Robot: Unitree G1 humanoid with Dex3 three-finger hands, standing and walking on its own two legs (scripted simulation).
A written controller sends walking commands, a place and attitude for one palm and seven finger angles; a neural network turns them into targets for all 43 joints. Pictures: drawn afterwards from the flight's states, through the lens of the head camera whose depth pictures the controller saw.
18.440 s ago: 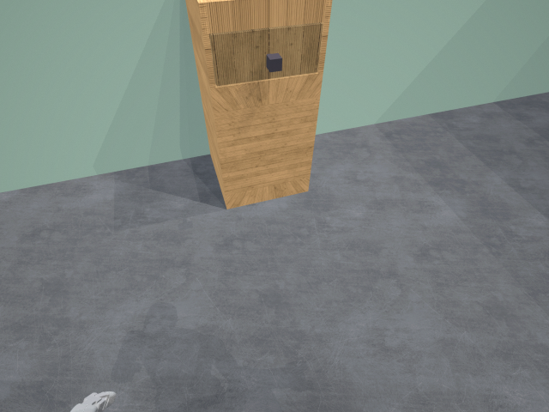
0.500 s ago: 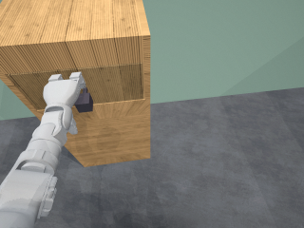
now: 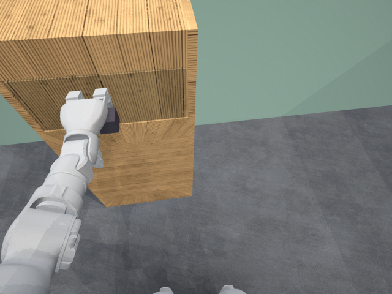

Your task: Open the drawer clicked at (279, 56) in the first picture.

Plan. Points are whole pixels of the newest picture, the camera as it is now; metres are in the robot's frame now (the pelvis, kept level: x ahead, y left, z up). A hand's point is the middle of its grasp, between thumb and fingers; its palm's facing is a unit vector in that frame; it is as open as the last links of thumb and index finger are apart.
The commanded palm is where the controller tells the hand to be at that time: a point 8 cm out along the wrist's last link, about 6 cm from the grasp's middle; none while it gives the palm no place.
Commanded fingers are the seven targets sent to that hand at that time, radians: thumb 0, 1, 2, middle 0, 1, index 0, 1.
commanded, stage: lower the fingers behind the handle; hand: left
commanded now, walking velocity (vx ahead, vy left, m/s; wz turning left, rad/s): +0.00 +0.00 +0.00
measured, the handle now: (108, 114) +0.52 +0.20 +0.01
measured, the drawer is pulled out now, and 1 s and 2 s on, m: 0.00 0.00 0.00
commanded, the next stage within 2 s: lift the fingers back up to retry in 0.62 s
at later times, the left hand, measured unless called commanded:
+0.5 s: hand (95, 128) +0.47 +0.22 +0.02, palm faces -0.02 -0.01 -1.00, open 13.7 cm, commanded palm +0.45 +0.22 +0.05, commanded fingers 0.00 -0.50 0.30 -0.30 -1.20 -0.30 -1.20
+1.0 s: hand (94, 125) +0.47 +0.22 +0.03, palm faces -0.02 -0.04 -1.00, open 13.8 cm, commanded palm +0.45 +0.22 +0.09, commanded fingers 0.00 -0.50 0.30 -0.30 -1.20 -0.30 -1.20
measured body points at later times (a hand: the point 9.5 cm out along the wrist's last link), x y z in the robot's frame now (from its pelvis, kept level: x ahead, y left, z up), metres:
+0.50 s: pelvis -0.01 +0.00 -0.01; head +0.08 +0.00 +0.43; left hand +0.47 +0.22 +0.07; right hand +0.00 -0.28 -0.13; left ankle -0.02 +0.08 -0.70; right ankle -0.01 -0.12 -0.70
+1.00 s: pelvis +0.00 +0.00 +0.00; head +0.08 +0.00 +0.44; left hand +0.47 +0.22 +0.08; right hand +0.02 -0.27 -0.13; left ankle -0.02 +0.08 -0.70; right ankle -0.01 -0.12 -0.70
